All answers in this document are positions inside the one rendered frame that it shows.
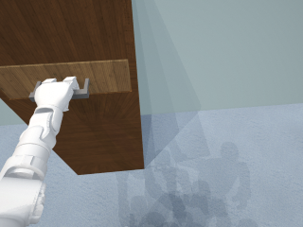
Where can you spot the left robot hand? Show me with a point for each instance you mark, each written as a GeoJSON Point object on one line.
{"type": "Point", "coordinates": [57, 94]}

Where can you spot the handle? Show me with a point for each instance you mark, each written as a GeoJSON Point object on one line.
{"type": "Point", "coordinates": [77, 93]}

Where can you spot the cabinet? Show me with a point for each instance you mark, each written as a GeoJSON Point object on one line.
{"type": "Point", "coordinates": [98, 134]}

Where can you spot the drawer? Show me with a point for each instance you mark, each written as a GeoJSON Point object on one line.
{"type": "Point", "coordinates": [18, 81]}

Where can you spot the left robot forearm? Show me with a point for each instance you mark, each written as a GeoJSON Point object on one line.
{"type": "Point", "coordinates": [29, 159]}

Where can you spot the robot left upper arm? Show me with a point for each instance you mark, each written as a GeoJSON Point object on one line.
{"type": "Point", "coordinates": [22, 201]}

